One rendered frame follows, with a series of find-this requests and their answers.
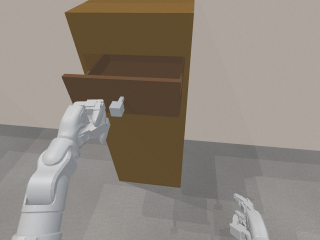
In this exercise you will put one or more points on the cabinet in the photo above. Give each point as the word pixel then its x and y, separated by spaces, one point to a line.
pixel 145 149

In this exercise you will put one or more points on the robot left hand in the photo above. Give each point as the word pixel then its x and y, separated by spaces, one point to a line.
pixel 76 125

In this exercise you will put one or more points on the handle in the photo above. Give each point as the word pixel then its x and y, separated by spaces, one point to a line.
pixel 117 107

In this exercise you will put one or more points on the robot right hand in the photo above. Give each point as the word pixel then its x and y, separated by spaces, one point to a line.
pixel 252 222

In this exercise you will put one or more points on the drawer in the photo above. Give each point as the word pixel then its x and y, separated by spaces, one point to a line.
pixel 151 85

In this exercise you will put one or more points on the left robot forearm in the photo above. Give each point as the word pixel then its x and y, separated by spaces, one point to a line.
pixel 46 192

